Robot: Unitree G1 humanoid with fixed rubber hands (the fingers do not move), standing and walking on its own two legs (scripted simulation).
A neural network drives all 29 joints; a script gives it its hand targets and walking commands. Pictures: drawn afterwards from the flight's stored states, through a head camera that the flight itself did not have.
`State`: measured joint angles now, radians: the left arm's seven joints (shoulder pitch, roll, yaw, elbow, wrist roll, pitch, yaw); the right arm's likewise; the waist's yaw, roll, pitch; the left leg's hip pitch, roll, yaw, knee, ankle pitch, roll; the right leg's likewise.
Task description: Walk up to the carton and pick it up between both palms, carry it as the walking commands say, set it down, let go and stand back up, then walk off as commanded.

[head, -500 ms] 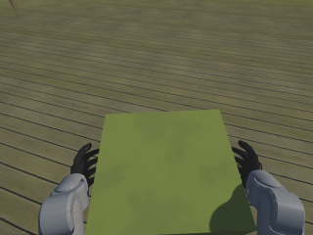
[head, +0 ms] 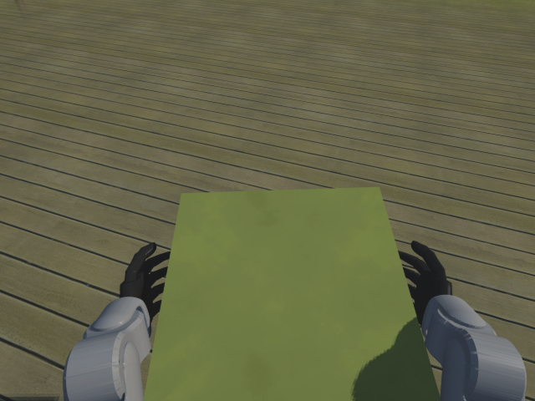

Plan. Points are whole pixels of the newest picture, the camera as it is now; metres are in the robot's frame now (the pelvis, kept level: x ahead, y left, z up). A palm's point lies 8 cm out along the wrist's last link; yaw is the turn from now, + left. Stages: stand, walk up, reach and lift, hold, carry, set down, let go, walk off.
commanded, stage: carry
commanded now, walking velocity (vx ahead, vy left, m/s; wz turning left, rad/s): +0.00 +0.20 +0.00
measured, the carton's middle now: (283, 305) +0.26 +0.00 +0.04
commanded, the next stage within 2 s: none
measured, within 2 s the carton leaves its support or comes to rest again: neither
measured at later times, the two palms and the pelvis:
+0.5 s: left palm (38, 337) +0.18 +0.29 +0.10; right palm (359, 344) +0.18 -0.09 +0.10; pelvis -0.04 +0.11 +0.01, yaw -1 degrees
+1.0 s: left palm out of the picture +0.15 +0.43 +0.10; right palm (232, 400) +0.13 +0.06 +0.07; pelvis -0.08 +0.26 -0.01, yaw +0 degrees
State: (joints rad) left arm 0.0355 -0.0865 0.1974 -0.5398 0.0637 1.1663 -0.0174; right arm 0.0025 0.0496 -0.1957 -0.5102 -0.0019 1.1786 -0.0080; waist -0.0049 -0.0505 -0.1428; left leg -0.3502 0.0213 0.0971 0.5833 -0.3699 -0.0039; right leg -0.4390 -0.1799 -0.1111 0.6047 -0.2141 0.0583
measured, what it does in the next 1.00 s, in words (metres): steps to the left: right foot, then left foot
